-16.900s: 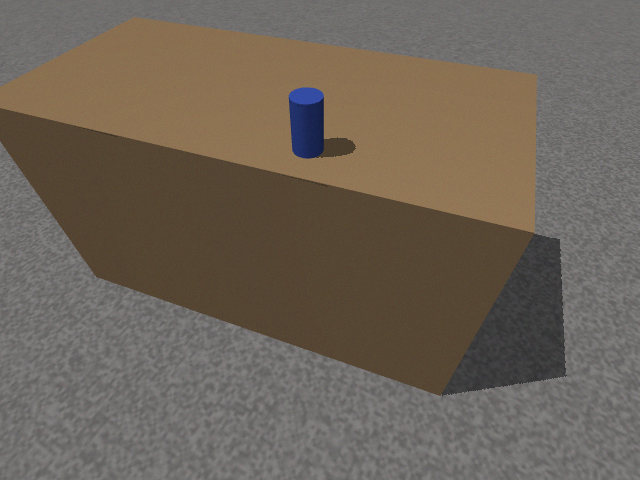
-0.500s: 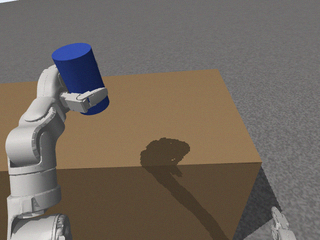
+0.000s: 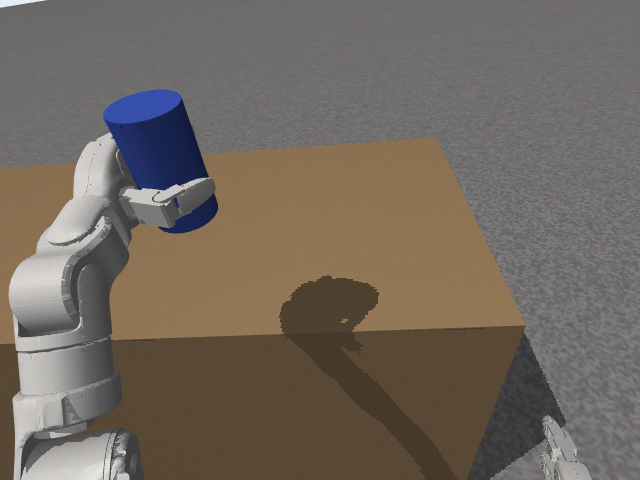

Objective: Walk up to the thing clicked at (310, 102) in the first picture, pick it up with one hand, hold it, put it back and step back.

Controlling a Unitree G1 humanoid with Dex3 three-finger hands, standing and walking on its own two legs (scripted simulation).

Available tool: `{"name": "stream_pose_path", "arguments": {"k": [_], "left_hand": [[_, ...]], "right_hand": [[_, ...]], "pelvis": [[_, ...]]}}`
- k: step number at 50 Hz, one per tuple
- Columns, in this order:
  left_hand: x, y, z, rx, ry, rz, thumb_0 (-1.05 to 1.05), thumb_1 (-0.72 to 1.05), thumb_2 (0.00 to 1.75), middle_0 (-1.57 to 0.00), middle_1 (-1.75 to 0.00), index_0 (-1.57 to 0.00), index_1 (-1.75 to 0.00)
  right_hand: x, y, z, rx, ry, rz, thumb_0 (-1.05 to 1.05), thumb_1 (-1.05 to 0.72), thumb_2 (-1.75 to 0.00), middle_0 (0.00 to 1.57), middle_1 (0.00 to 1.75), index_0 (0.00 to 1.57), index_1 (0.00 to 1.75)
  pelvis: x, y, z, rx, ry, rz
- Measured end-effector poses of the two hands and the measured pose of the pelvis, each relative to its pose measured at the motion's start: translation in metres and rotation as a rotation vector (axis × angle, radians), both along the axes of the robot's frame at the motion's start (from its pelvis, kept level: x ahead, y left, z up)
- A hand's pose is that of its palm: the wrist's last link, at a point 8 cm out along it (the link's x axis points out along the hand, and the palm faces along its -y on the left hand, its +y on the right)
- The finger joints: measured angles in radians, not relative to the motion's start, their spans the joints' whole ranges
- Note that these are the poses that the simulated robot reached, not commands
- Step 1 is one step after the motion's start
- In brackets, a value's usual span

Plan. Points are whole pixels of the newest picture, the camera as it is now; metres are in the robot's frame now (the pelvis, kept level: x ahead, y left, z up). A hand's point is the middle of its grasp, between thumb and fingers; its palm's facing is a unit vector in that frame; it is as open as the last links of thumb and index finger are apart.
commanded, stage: hold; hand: left
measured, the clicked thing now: (167, 165) +0.34 +0.17 +0.30
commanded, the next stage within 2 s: crouch in 1.64 s
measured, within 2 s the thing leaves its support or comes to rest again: neither
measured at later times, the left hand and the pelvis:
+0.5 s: hand (174, 170) +0.34 +0.17 +0.29, palm faces +0.12 -0.99 +0.01, open 9.8 cm; pelvis +0.00 +0.00 +0.00, yaw +0 degrees
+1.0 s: hand (167, 188) +0.33 +0.17 +0.28, palm faces +0.13 -0.99 +0.00, open 9.8 cm; pelvis -0.01 +0.00 +0.00, yaw +0 degrees
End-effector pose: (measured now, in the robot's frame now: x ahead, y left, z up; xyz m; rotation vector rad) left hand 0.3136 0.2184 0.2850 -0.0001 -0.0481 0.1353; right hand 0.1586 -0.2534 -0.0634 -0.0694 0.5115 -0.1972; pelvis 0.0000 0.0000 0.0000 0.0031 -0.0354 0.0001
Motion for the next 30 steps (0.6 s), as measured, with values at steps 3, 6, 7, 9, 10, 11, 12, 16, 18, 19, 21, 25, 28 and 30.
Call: {"name": "stream_pose_path", "arguments": {"k": [3,6,7,9,10,11,12,16,18,19,21,25,28,30], "left_hand": [[-0.003,0.001,-0.006,-0.001,0.005,0.002,-0.01,-0.39,1.13,-0.72,-1.08,-0.74,-1.08],[-0.004,0.001,-0.009,0.004,0.005,0.008,-0.01,-0.39,1.13,-0.72,-1.08,-0.74,-1.08],[-0.004,0.001,-0.010,0.004,0.003,0.008,-0.01,-0.39,1.13,-0.72,-1.08,-0.74,-1.08],[-0.005,0.000,-0.010,0.008,-0.002,0.005,-0.01,-0.39,1.13,-0.72,-1.08,-0.74,-1.08],[-0.005,-0.001,-0.009,0.011,-0.007,0.002,-0.01,-0.39,1.13,-0.72,-1.08,-0.74,-1.08],[-0.005,-0.002,-0.007,0.015,-0.014,-0.002,-0.01,-0.39,1.13,-0.72,-1.08,-0.74,-1.09],[-0.006,-0.003,-0.004,0.021,-0.022,-0.005,-0.01,-0.39,1.13,-0.72,-1.08,-0.74,-1.09],[-0.005,-0.004,0.008,0.020,-0.051,-0.012,-0.01,-0.39,1.13,-0.72,-1.09,-0.73,-1.09],[-0.003,-0.004,0.012,0.014,-0.048,-0.012,-0.01,-0.39,1.13,-0.71,-1.09,-0.73,-1.09],[-0.002,-0.003,0.013,0.013,-0.044,-0.010,-0.01,-0.39,1.13,-0.71,-1.09,-0.73,-1.09],[0.000,-0.002,0.014,0.008,-0.031,-0.010,-0.01,-0.39,1.13,-0.71,-1.09,-0.73,-1.09],[0.004,-0.002,0.005,-0.004,0.007,-0.011,-0.01,-0.39,1.13,-0.71,-1.09,-0.73,-1.09],[0.003,-0.003,-0.004,-0.006,0.028,-0.009,-0.01,-0.39,1.13,-0.71,-1.09,-0.73,-1.09],[0.002,-0.006,-0.008,-0.008,0.029,-0.010,-0.01,-0.39,1.13,-0.71,-1.09,-0.73,-1.09]], "right_hand": [[0.000,0.001,0.000,-0.002,0.006,0.005,-0.01,0.52,-0.06,0.06,0.05,0.05,0.05],[0.001,0.001,0.000,-0.008,0.009,0.008,-0.01,0.52,-0.06,0.06,0.05,0.05,0.05],[0.001,0.001,0.000,-0.010,0.010,0.008,-0.01,0.52,-0.06,0.06,0.05,0.05,0.05],[0.002,0.000,0.000,-0.012,0.009,0.005,-0.01,0.52,-0.06,0.06,0.05,0.05,0.05],[0.003,0.000,0.000,-0.013,0.007,0.003,-0.01,0.52,-0.06,0.06,0.05,0.05,0.05],[0.004,0.000,0.000,-0.014,0.005,0.001,-0.01,0.52,-0.06,0.06,0.05,0.05,0.05],[0.004,0.000,0.000,-0.014,0.002,0.000,-0.01,0.52,-0.06,0.06,0.05,0.05,0.05],[0.005,-0.001,0.000,-0.011,-0.006,-0.010,-0.01,0.52,-0.06,0.06,0.05,0.05,0.05],[0.005,-0.001,0.000,-0.011,-0.006,-0.012,-0.01,0.52,-0.06,0.06,0.05,0.05,0.05],[0.005,-0.002,0.000,-0.010,-0.007,-0.012,-0.01,0.52,-0.06,0.06,0.05,0.05,0.05],[0.003,-0.001,0.000,-0.009,-0.007,-0.006,-0.01,0.52,-0.06,0.06,0.05,0.05,0.05],[0.000,0.003,-0.001,-0.003,-0.003,0.008,-0.01,0.53,-0.06,0.06,0.05,0.05,0.05],[-0.003,0.005,-0.001,0.000,0.003,0.013,-0.01,0.53,-0.05,0.06,0.05,0.05,0.05],[-0.004,0.005,-0.001,0.000,0.005,0.013,-0.01,0.53,-0.06,0.06,0.05,0.05,0.05]], "pelvis": [[0.000,0.000,0.000,0.000,-0.002,0.000],[0.000,0.000,0.000,0.000,-0.003,0.002],[-0.001,0.000,0.000,-0.001,-0.002,0.002],[-0.001,0.000,-0.001,-0.002,-0.001,0.003],[-0.001,0.000,-0.001,-0.002,-0.001,0.003],[-0.001,0.000,-0.001,-0.002,-0.001,0.003],[-0.001,0.000,-0.001,-0.002,-0.001,0.003],[0.000,0.000,-0.001,-0.002,-0.004,0.004],[0.000,0.000,-0.001,-0.001,-0.005,0.004],[0.000,0.000,-0.001,-0.001,-0.005,0.004],[-0.001,0.000,-0.001,0.000,-0.004,0.004],[-0.002,0.000,0.000,0.001,-0.002,0.002],[-0.003,0.000,0.000,0.001,-0.002,0.000],[-0.004,0.000,0.000,0.001,-0.003,-0.002]]}}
